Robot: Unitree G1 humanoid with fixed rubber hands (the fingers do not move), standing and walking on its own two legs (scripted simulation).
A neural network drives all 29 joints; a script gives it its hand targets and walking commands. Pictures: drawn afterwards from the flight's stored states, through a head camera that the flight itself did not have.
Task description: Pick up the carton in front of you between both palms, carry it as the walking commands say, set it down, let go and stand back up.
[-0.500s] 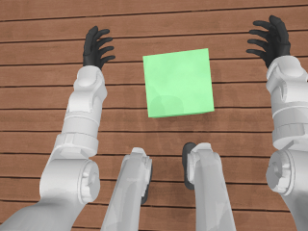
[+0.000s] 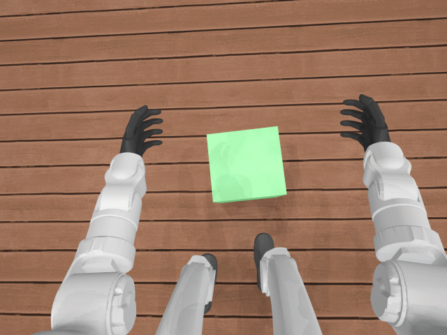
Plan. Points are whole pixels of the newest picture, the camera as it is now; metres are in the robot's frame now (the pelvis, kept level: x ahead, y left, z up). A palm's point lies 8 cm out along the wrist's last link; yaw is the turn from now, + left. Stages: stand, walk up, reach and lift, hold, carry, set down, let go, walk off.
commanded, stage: let go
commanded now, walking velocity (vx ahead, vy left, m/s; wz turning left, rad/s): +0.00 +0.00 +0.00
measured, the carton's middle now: (245, 169) +0.45 -0.02 -0.55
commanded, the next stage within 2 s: stand in 1.06 s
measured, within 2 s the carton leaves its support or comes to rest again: neither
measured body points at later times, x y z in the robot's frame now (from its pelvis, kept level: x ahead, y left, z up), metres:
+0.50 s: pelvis +0.06 +0.02 +0.09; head +0.16 +0.01 +0.53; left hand +0.27 +0.25 +0.01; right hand +0.28 -0.21 +0.00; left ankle +0.01 +0.13 -0.64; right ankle +0.09 -0.09 -0.64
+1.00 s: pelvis +0.07 +0.01 +0.11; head +0.09 +0.01 +0.55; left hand +0.25 +0.24 +0.03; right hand +0.23 -0.22 +0.02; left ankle +0.01 +0.13 -0.64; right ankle +0.09 -0.09 -0.64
